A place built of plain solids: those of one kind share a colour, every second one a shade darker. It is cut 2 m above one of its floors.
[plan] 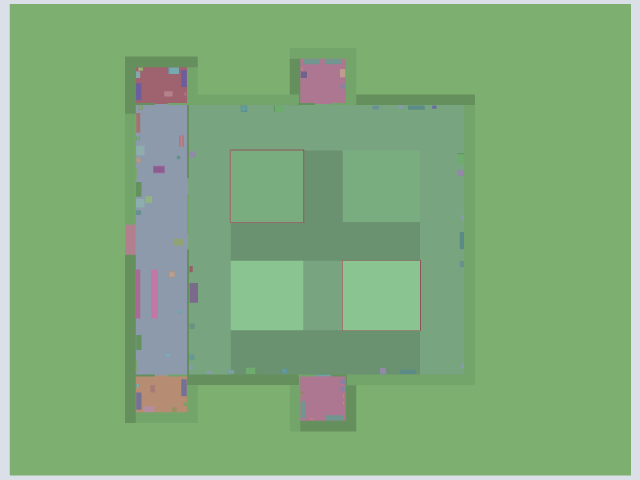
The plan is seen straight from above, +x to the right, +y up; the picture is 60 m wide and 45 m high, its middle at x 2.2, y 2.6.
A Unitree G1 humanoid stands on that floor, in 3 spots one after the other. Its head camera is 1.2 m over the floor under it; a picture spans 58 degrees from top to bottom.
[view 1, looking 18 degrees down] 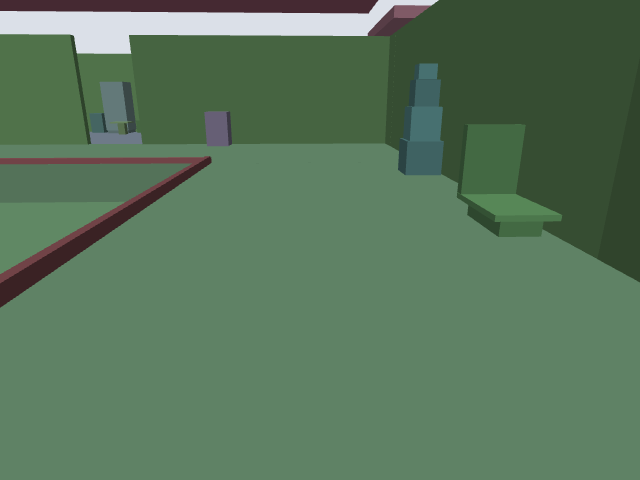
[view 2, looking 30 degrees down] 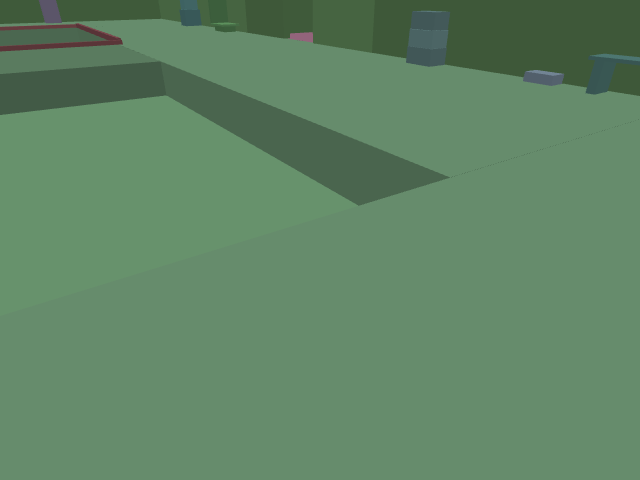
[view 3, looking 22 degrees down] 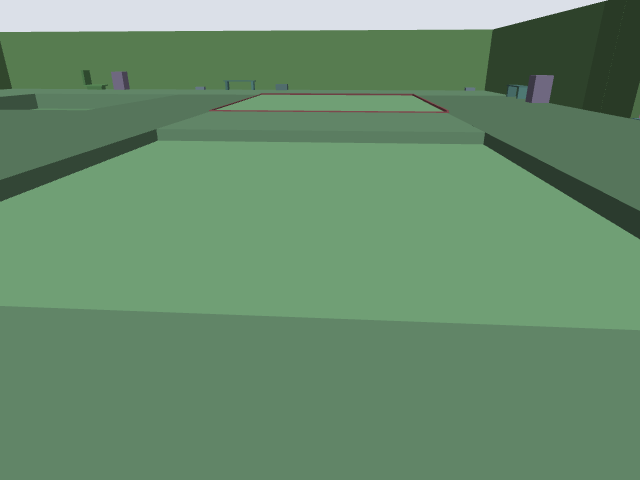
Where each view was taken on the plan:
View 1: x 2.48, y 12.95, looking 178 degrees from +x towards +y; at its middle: floor_gang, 3.88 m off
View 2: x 13.53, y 8.52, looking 146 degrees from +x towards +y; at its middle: floor_gang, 2.40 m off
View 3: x -8.07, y -3.28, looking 4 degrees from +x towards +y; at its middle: step_tier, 3.82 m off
